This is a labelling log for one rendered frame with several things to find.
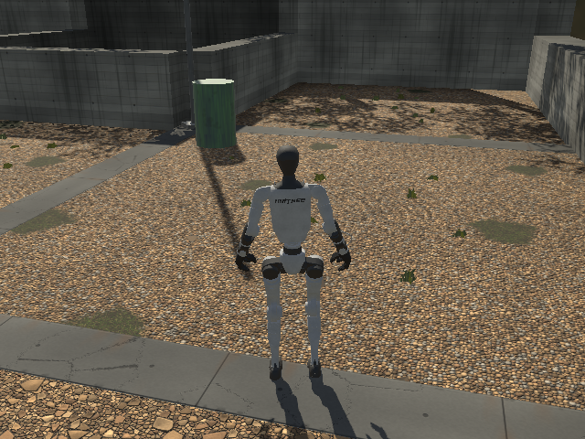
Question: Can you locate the robot left shin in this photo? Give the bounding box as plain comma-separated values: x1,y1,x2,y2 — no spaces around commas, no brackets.
267,305,281,368

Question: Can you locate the robot right shin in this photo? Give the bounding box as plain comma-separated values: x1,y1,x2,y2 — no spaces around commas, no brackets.
307,301,321,365

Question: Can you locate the robot left upper arm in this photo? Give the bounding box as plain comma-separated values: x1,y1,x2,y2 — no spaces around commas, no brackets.
245,186,271,237

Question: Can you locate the robot shin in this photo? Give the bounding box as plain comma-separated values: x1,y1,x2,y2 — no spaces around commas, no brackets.
267,305,281,368
307,301,321,365

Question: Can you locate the robot left forearm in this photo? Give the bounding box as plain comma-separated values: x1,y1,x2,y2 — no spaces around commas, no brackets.
237,222,255,257

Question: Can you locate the robot right forearm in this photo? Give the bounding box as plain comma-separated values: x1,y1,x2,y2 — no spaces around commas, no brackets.
328,219,348,255

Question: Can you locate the left robot hand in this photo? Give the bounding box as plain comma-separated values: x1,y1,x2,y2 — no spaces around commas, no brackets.
235,253,256,272

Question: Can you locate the robot right upper arm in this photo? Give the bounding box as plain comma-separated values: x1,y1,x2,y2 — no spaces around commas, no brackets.
308,184,337,234

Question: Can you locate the right robot hand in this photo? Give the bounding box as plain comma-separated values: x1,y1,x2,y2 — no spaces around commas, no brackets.
330,250,351,272

